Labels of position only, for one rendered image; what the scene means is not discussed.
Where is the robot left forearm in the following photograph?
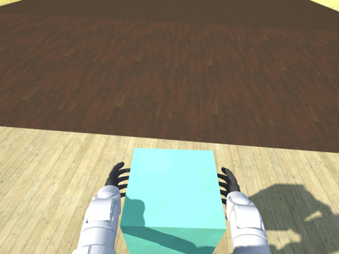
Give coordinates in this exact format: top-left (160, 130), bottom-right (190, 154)
top-left (72, 185), bottom-right (121, 254)

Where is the right robot hand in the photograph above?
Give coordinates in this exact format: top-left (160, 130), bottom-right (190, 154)
top-left (217, 167), bottom-right (240, 205)

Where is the left robot hand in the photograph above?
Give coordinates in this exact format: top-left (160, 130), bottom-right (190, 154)
top-left (105, 162), bottom-right (130, 197)

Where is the robot right forearm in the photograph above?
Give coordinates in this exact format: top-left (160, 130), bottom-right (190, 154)
top-left (225, 191), bottom-right (271, 254)

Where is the carton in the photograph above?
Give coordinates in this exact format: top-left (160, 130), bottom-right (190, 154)
top-left (120, 148), bottom-right (227, 254)

